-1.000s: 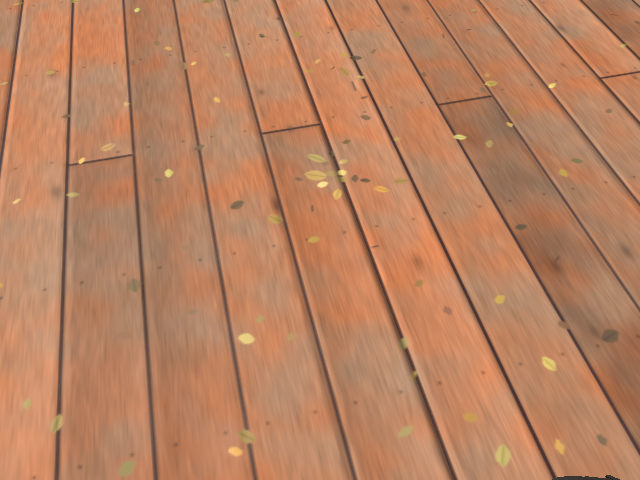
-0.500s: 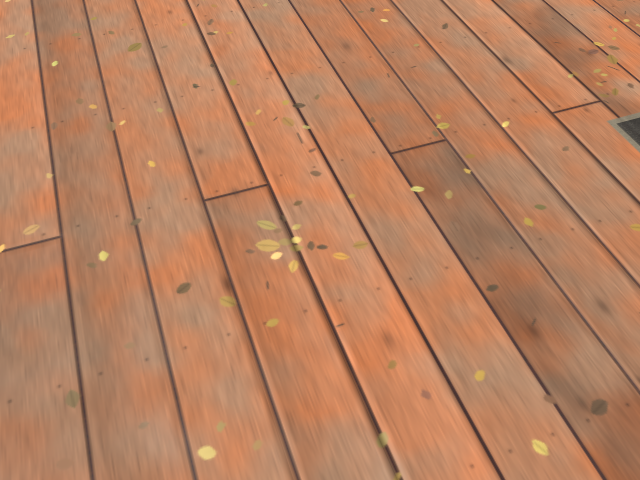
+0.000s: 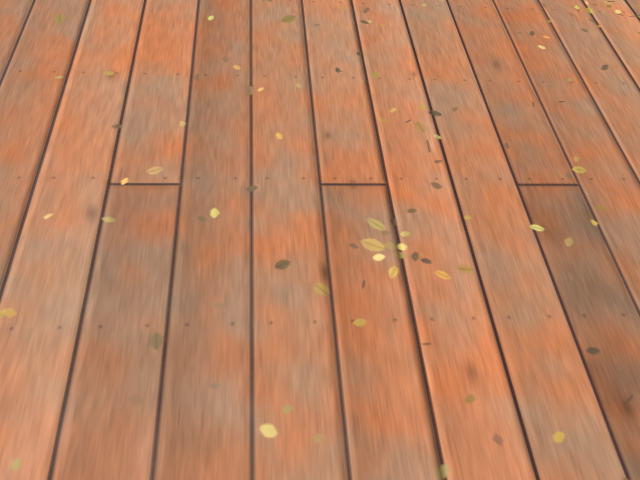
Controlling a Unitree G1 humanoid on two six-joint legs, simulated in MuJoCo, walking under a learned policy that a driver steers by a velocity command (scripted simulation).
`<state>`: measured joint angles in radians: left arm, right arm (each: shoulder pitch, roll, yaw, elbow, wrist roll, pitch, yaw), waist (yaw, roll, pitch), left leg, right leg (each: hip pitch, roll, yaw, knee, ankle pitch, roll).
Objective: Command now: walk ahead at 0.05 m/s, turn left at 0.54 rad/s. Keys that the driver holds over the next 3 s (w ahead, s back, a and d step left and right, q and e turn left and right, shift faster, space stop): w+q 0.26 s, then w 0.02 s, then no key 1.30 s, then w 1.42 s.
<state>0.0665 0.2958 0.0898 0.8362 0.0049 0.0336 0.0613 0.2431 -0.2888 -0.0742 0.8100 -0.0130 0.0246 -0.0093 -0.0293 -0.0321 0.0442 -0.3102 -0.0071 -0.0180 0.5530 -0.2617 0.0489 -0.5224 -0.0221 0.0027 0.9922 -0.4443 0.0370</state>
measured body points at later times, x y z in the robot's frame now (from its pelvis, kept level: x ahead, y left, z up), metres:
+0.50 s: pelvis +0.10 -0.03 +0.01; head +0.12 -0.04 +0.46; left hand +0.16 +0.27 -0.10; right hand +0.27 -0.28 -0.11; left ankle +0.04 +0.10 -0.68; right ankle +0.12 -0.14 -0.74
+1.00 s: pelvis +0.15 +0.02 +0.00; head +0.17 +0.03 +0.45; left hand +0.16 +0.31 -0.14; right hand +0.36 -0.19 -0.11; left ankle +0.14 +0.13 -0.74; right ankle +0.12 -0.14 -0.74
